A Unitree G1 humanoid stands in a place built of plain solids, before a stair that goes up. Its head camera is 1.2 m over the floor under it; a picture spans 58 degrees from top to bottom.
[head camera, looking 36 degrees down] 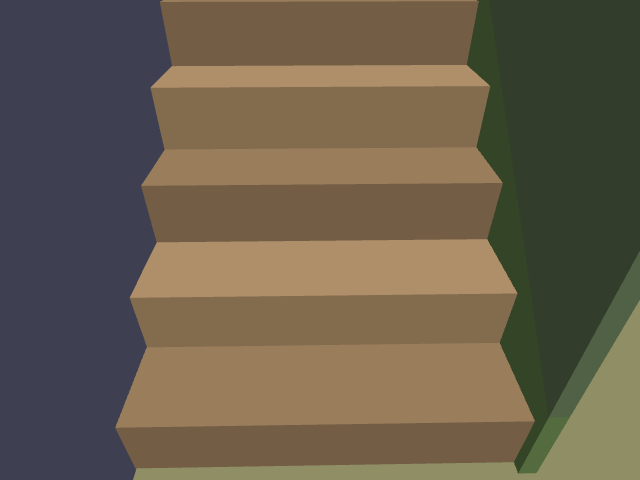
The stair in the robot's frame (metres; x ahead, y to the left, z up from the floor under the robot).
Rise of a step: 0.20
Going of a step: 0.25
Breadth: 1.04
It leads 1 degrees to the left of straight ahead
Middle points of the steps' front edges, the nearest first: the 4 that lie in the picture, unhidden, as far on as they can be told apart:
0.60 -0.02 0.20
0.85 -0.01 0.40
1.10 -0.01 0.60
1.35 0.00 0.80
